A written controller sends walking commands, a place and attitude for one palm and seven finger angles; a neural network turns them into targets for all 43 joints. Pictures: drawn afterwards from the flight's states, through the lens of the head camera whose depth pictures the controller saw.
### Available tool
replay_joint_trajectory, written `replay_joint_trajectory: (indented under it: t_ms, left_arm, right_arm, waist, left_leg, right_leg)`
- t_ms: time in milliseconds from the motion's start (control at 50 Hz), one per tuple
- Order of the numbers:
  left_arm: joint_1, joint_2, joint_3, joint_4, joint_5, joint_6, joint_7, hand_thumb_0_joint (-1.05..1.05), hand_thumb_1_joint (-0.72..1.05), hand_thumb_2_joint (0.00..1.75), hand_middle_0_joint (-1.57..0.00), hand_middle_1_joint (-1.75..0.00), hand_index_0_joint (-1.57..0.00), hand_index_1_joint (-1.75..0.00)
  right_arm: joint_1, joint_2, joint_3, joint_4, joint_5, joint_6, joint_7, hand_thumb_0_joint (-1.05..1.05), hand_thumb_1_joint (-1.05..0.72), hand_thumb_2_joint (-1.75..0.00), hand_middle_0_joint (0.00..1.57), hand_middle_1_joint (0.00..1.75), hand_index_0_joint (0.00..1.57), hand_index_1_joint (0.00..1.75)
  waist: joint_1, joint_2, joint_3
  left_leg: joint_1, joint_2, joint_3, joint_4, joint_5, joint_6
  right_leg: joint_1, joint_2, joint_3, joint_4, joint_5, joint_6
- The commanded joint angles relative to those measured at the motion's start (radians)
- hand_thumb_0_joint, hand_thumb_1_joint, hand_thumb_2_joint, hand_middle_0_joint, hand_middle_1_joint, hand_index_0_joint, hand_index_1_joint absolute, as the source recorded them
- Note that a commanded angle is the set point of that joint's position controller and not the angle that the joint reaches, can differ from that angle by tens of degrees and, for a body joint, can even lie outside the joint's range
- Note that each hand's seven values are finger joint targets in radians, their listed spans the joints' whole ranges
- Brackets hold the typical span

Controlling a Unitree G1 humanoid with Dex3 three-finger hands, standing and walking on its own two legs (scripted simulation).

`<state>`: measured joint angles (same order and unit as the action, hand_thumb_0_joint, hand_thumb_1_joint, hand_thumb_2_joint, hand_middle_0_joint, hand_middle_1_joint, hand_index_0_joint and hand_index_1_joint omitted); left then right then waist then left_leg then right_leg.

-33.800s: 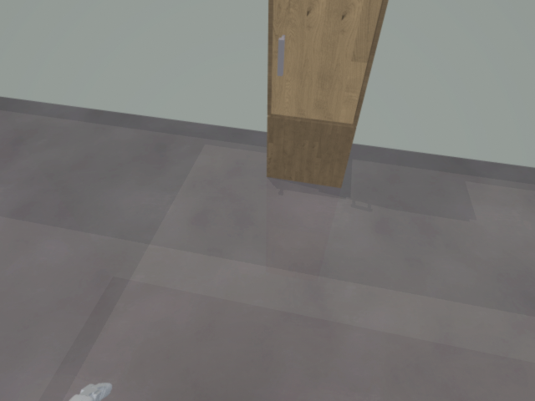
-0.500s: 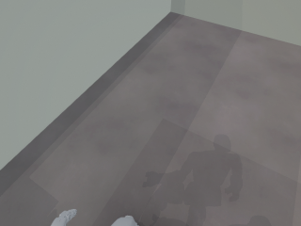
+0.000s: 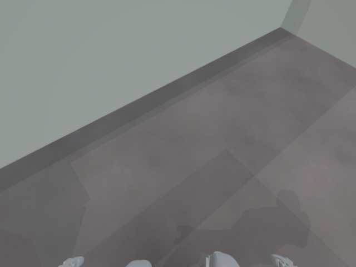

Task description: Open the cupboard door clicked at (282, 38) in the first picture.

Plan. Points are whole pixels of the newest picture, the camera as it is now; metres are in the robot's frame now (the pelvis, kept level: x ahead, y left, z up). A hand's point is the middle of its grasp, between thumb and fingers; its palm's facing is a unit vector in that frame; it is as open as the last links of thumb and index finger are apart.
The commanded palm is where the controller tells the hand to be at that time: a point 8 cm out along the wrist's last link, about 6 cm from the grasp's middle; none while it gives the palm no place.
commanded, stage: turn to face it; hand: left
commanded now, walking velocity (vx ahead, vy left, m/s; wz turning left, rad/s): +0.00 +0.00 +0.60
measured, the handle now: out of the picture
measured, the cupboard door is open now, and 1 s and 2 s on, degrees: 48 48 48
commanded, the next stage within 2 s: none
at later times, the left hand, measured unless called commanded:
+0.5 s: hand out of the picture +0.02 +0.18 -0.18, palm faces +0.33 -0.92 -0.19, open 7.4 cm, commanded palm none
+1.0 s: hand out of the picture +0.04 +0.18 -0.14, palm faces +0.53 -0.79 -0.29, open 7.4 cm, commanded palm none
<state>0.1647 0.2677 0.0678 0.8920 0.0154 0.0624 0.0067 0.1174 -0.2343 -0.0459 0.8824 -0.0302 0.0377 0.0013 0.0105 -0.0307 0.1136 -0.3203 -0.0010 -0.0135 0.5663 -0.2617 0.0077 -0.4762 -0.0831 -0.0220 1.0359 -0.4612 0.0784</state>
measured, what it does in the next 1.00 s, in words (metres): steps on the spot, turning left: right foot, then left foot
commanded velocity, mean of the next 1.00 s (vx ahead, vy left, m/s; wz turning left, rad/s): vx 0.00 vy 0.00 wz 0.60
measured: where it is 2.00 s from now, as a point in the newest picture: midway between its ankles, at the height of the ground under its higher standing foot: outside the picture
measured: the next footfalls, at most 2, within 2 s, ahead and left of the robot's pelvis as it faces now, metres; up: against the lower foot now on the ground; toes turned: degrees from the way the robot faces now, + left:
right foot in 0.14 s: +0.07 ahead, -0.16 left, +0.00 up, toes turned +2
left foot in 0.48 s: +0.02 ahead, +0.09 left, +0.00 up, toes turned +22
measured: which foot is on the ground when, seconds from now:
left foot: down 0.00-0.14, up 0.16-0.46, down 0.48-0.90, up 0.92-1.00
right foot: up 0.00-0.12, down 0.14-0.48, up 0.50-0.88, down 0.90-1.00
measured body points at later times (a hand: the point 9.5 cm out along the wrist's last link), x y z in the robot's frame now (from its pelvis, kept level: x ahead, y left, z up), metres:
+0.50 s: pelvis +0.02 -0.02 -0.01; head +0.07 +0.02 +0.44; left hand +0.00 +0.23 -0.17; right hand +0.20 -0.24 -0.13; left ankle -0.01 +0.07 -0.74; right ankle +0.03 -0.16 -0.73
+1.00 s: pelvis +0.05 -0.06 +0.00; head +0.11 -0.05 +0.45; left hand +0.01 +0.22 -0.12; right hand +0.25 -0.25 -0.15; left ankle -0.04 +0.04 -0.66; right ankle +0.11 -0.16 -0.73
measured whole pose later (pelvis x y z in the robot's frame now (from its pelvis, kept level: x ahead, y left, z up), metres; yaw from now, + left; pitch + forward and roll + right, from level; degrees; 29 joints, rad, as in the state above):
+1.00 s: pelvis +0.05 -0.06 +0.00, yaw +35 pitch +1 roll +1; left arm 0.13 0.21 0.03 0.84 0.02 0.01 0.02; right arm 0.18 -0.27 -0.09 0.94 -0.02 0.08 0.01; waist -0.04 0.04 0.10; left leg -0.48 -0.04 -0.06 1.07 -0.47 -0.04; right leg -0.25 -0.05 -0.08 0.55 -0.31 -0.01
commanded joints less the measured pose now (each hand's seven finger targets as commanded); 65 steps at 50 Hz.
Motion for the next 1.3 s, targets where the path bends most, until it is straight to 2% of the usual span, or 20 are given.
replay_joint_trajectory:
  t_ms: [0,80,120,140,220,340,420,440,460,480,620,820,840,880,980,1120,1200,1220,1240,1280]
  left_arm:
    - [0.016,0.059,0.016,-0.087,0.001,-0.031,-0.002,0.0,0.9,0.9,-0.2,-0.3,-0.2,-0.3]
    - [0.145,0.092,0.029,-0.067,0.002,-0.052,0.004,0.0,0.9,0.9,-0.2,-0.3,-0.2,-0.3]
    - [0.165,0.244,0.053,-0.081,0.021,-0.066,0.02,0.0,0.9,0.9,-0.2,-0.3,-0.2,-0.3]
    - [0.127,0.223,0.041,-0.09,0.013,-0.065,0.024,0.0,0.9,0.9,-0.2,-0.3,-0.2,-0.3]
    - [-0.019,0.105,0.014,-0.127,0.009,-0.066,0.025,0.0,0.9,0.9,-0.2,-0.3,-0.2,-0.3]
    - [0.12,0.164,0.037,-0.073,0.015,-0.071,0.026,0.0,0.9,0.9,-0.2,-0.3,-0.2,-0.3]
    - [0.086,0.167,0.044,-0.07,0.0,-0.065,0.015,0.0,0.9,0.9,-0.2,-0.3,-0.2,-0.3]
    - [0.076,0.132,0.037,-0.088,-0.006,-0.059,0.01,0.0,0.9,0.9,-0.2,-0.3,-0.2,-0.3]
    - [0.024,0.051,0.014,-0.134,-0.01,-0.054,0.005,0.0,0.9,0.9,-0.2,-0.3,-0.2,-0.3]
    - [-0.056,0.077,0.008,-0.158,0.002,-0.041,0.013,0.0,0.9,0.9,-0.2,-0.3,-0.2,-0.3]
    - [-0.022,0.062,0.016,-0.084,-0.001,-0.033,0.003,0.0,0.9,0.9,-0.2,-0.3,-0.2,-0.3]
    - [0.018,0.067,0.016,-0.094,-0.011,-0.046,0.009,0.0,0.9,0.9,-0.2,-0.3,-0.2,-0.3]
    - [0.066,0.093,0.024,-0.083,-0.009,-0.056,0.013,0.0,0.9,0.9,-0.2,-0.3,-0.2,-0.3]
    - [0.112,0.24,0.049,-0.085,0.015,-0.067,0.028,0.0,0.9,0.9,-0.2,-0.3,-0.2,-0.3]
    - [-0.042,0.098,0.008,-0.119,0.002,-0.067,0.028,0.0,0.9,0.9,-0.2,-0.3,-0.2,-0.3]
    - [0.103,0.162,0.035,-0.07,0.014,-0.07,0.026,0.0,0.9,0.9,-0.2,-0.3,-0.2,-0.3]
    - [0.071,0.171,0.042,-0.068,0.005,-0.065,0.015,0.0,0.9,0.9,-0.2,-0.3,-0.2,-0.3]
    - [0.056,0.151,0.039,-0.08,-0.002,-0.061,0.01,0.0,0.9,0.9,-0.2,-0.3,-0.2,-0.3]
    - [0.037,0.073,0.021,-0.118,-0.01,-0.055,0.002,0.0,0.9,0.9,-0.2,-0.3,-0.2,-0.3]
    - [-0.062,0.084,0.01,-0.159,0.001,-0.039,0.012,0.0,0.9,0.9,-0.2,-0.3,-0.2,-0.3]
  right_arm:
    - [0.005,-0.227,-0.068,-0.069,-0.001,-0.013,-0.009,0.0,-0.9,-0.9,0.2,0.3,0.2,0.3]
    - [-0.051,-0.204,-0.074,-0.089,0.013,-0.003,-0.004,0.0,-0.9,-0.9,0.2,0.3,0.2,0.3]
    - [-0.057,-0.097,-0.06,-0.127,0.022,-0.005,0.005,0.0,-0.9,-0.9,0.2,0.3,0.2,0.3]
    - [-0.047,-0.138,-0.066,-0.121,0.015,0.001,0.01,0.0,-0.9,-0.9,0.2,0.3,0.2,0.3]
    - [0.012,-0.102,-0.06,-0.058,0.012,0.021,0.03,0.0,-0.9,-0.9,0.2,0.3,0.2,0.3]
    - [-0.063,-0.05,-0.03,-0.074,0.024,0.002,0.032,0.0,-0.9,-0.9,0.2,0.3,0.2,0.3]
    - [0.053,-0.094,-0.04,-0.045,0.02,-0.011,0.027,0.0,-0.9,-0.9,0.2,0.3,0.2,0.3]
    - [0.12,-0.174,-0.061,-0.033,0.013,-0.018,0.023,0.0,-0.9,-0.9,0.2,0.3,0.2,0.3]
    - [0.196,-0.282,-0.09,-0.024,0.005,-0.02,0.012,0.0,-0.9,-0.9,0.2,0.3,0.2,0.3]
    - [0.253,-0.286,-0.087,0.002,0.009,-0.013,0.003,0.0,-0.9,-0.9,0.2,0.3,0.2,0.3]
    - [0.092,-0.198,-0.055,-0.032,0.009,-0.033,-0.025,0.0,-0.9,-0.9,0.2,0.3,0.2,0.3]
    - [0.037,-0.206,-0.075,-0.045,0.01,-0.011,-0.015,0.0,-0.9,-0.9,0.2,0.3,0.2,0.3]
    - [0.022,-0.186,-0.072,-0.054,0.017,-0.011,-0.013,0.0,-0.9,-0.9,0.2,0.3,0.2,0.3]
    - [0.017,-0.102,-0.065,-0.092,0.027,-0.011,-0.002,0.0,-0.9,-0.9,0.2,0.3,0.2,0.3]
    - [0.056,-0.1,-0.063,-0.027,0.015,0.024,0.023,0.0,-0.9,-0.9,0.2,0.3,0.2,0.3]
    - [-0.06,-0.053,-0.032,-0.06,0.021,0.008,0.032,0.0,-0.9,-0.9,0.2,0.3,0.2,0.3]
    - [0.039,-0.092,-0.041,-0.044,0.018,-0.004,0.028,0.0,-0.9,-0.9,0.2,0.3,0.2,0.3]
    - [0.116,-0.143,-0.056,-0.029,0.014,-0.012,0.026,0.0,-0.9,-0.9,0.2,0.3,0.2,0.3]
    - [0.191,-0.268,-0.088,-0.021,0.004,-0.02,0.018,0.0,-0.9,-0.9,0.2,0.3,0.2,0.3]
    - [0.232,-0.291,-0.084,-0.005,0.007,-0.013,0.0,0.0,-0.9,-0.9,0.2,0.3,0.2,0.3]
  waist:
    - [-0.02,0.188,-0.153]
    - [0.048,0.128,-0.169]
    - [0.076,-0.33,-0.154]
    - [0.049,-0.249,-0.131]
    - [-0.034,-0.224,-0.099]
    - [0.041,-0.164,-0.174]
    - [-0.026,-0.131,-0.209]
    - [-0.065,0.06,-0.252]
    - [-0.113,0.354,-0.247]
    - [-0.128,0.243,-0.24]
    - [-0.03,0.17,-0.201]
    - [0.006,0.195,-0.176]
    - [0.035,0.127,-0.188]
    - [0.063,-0.302,-0.2]
    - [-0.039,-0.209,-0.108]
    - [0.037,-0.163,-0.145]
    - [-0.027,-0.141,-0.181]
    - [-0.072,-0.022,-0.232]
    - [-0.115,0.307,-0.268]
    - [-0.118,0.17,-0.228]
  left_leg:
    - [0.05,0.204,-0.231,-0.204,0.182,0.137]
    - [-0.113,0.129,-0.228,-0.073,0.073,0.077]
    - [-0.324,-0.082,-0.005,0.414,-0.362,-0.047]
    - [-0.295,-0.018,-0.066,0.593,-0.353,-0.033]
    - [-0.247,0.035,0.004,0.645,-0.165,-0.067]
    - [-0.146,0.01,0.11,0.207,-0.207,-0.071]
    - [0.113,-0.001,0.114,-0.099,0.048,-0.04]
    - [0.293,0.13,-0.054,-0.147,0.263,0.018]
    - [0.387,0.408,-0.428,-0.188,0.662,0.183]
    - [0.367,0.439,-0.408,-0.156,0.747,0.246]
    - [0.244,0.225,-0.212,-0.17,0.581,0.152]
    - [0.033,0.164,-0.32,-0.108,0.403,0.115]
    - [-0.053,0.121,-0.304,-0.052,0.285,0.076]
    - [-0.289,-0.089,-0.031,0.392,-0.375,-0.054]
    - [-0.262,0.029,-0.008,0.662,-0.158,-0.078]
    - [-0.148,0.013,0.111,0.225,-0.195,-0.075]
    - [0.083,-0.007,0.128,-0.036,-0.003,-0.044]
    - [0.252,0.052,0.051,-0.114,0.182,-0.012]
    - [0.408,0.351,-0.367,-0.164,0.541,0.138]
    - [0.312,0.43,-0.383,-0.17,0.595,0.251]
  right_leg:
    - [0.086,0.039,-0.018,-0.192,0.027,-0.003]
    - [0.363,0.053,-0.024,-0.547,0.207,-0.015]
    - [0.404,-0.401,0.467,-0.825,0.2,-0.186]
    - [0.299,-0.415,0.409,-0.807,0.21,-0.233]
    - [0.256,-0.227,0.066,-0.726,0.41,-0.179]
    - [0.478,-0.269,-0.016,-0.587,0.778,-0.194]
    - [0.353,-0.244,-0.106,-0.416,0.7,-0.105]
    - [0.169,-0.184,-0.155,-0.251,0.462,-0.046]
    - [-0.117,-0.039,-0.15,-0.023,-0.192,0.026]
    - [-0.149,-0.043,-0.014,0.08,-0.204,0.006]
    - [-0.077,-0.001,0.029,0.043,0.05,0.015]
    - [0.28,0.086,-0.013,-0.472,0.164,-0.009]
    - [0.411,0.049,0.014,-0.621,0.261,-0.015]
    - [0.496,-0.416,0.422,-0.781,0.417,-0.201]
    - [0.331,-0.225,0.042,-0.712,0.561,-0.187]
    - [0.472,-0.27,-0.036,-0.598,0.812,-0.194]
    - [0.359,-0.256,-0.114,-0.45,0.709,-0.122]
    - [0.238,-0.225,-0.159,-0.297,0.574,-0.071]
    - [-0.067,-0.063,-0.179,-0.045,-0.062,0.012]
    - [-0.131,-0.055,0.005,0.128,-0.181,-0.007]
